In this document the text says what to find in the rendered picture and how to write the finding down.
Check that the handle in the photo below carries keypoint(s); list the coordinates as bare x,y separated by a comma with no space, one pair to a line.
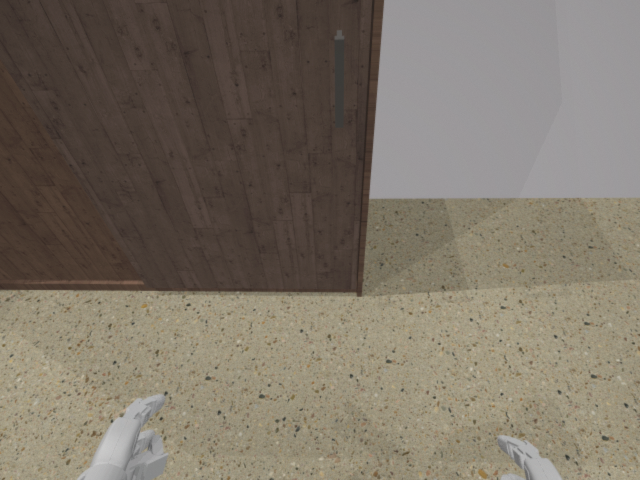
339,80

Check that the robot right hand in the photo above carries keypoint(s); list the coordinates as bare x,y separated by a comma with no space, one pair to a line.
527,457

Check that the robot left hand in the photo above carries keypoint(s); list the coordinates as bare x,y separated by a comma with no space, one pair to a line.
123,443

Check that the wardrobe door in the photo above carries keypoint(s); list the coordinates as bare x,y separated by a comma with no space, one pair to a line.
49,228
203,131

